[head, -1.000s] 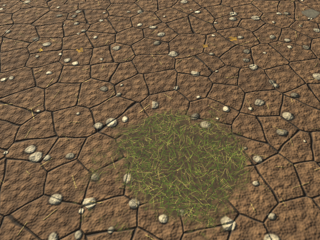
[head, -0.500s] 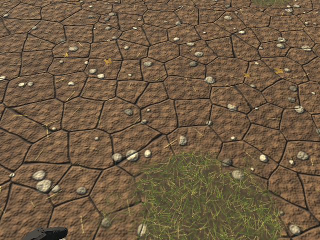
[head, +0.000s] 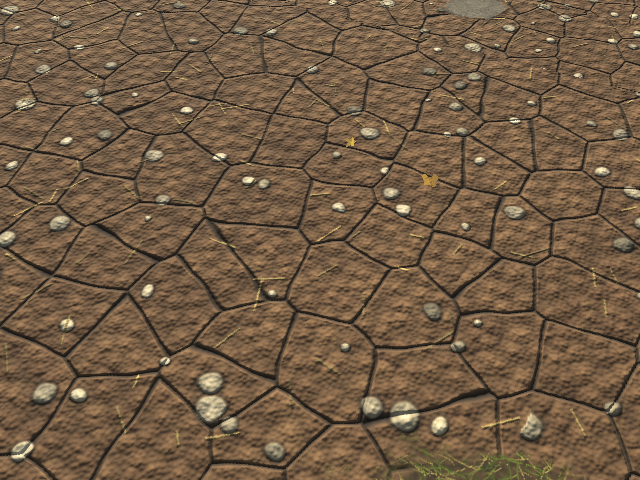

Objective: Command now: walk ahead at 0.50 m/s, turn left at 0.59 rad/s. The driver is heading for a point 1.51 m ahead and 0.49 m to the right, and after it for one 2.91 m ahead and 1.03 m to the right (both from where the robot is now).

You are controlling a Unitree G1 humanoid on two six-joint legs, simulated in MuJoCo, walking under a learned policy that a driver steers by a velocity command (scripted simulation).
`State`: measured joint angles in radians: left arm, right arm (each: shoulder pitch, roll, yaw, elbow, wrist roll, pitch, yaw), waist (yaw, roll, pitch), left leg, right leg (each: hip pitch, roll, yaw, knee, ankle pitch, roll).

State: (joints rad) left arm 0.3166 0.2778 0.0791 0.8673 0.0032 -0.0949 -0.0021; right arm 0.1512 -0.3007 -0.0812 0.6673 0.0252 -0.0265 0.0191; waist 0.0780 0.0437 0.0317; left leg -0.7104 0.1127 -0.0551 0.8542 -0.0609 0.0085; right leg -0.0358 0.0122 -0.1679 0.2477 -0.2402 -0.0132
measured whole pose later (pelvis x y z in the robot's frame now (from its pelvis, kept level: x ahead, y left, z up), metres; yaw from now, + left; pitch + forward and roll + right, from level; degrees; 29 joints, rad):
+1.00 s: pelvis +0.56 -0.01 +0.00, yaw -20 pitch +2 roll +0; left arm 0.31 0.27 0.07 0.74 -0.02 -0.05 -0.01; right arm 0.09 -0.29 -0.06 0.69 -0.01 -0.10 -0.01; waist 0.05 0.02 0.04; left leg -0.66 0.11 -0.09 0.87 -0.16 -0.06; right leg -0.20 0.11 0.09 0.36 -0.19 -0.10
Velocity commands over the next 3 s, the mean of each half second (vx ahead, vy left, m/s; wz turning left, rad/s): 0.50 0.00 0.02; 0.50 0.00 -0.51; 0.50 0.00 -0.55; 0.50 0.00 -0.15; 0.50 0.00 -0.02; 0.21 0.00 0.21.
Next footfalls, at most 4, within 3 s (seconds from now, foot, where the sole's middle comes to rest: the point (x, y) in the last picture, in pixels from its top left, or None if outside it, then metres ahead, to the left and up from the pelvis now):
0.16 left None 0.26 0.16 -0.78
0.72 right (399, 438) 0.56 -0.08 -0.78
1.20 left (354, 302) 0.89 0.02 -0.78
1.70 right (508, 289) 0.96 -0.35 -0.78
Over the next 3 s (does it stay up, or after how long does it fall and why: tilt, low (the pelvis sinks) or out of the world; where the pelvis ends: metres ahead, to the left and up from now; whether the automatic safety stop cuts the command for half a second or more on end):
stays up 1.39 -0.54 0.00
